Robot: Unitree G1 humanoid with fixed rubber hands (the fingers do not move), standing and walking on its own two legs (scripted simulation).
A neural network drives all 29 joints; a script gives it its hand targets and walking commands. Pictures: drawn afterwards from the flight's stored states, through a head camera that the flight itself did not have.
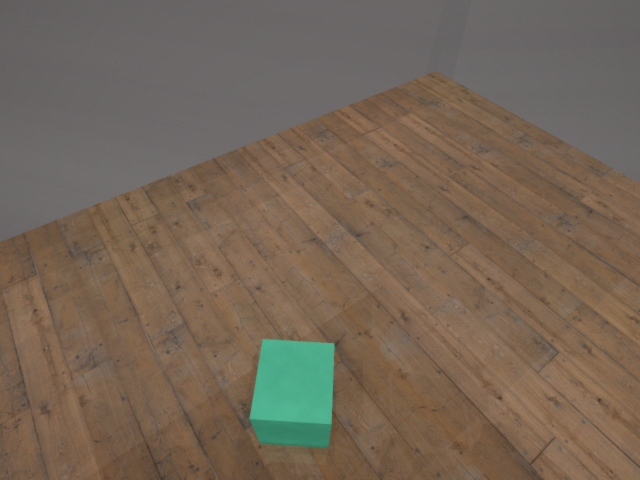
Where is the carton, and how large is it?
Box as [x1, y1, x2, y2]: [250, 339, 334, 447]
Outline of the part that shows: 262,339 250,413 250,420 260,443 327,447 331,424 334,343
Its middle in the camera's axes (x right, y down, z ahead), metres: -0.07 +0.43 +1.11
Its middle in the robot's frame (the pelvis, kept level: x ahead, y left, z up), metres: +0.44 +0.07 -0.66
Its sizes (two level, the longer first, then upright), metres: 0.210 0.200 0.250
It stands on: the floor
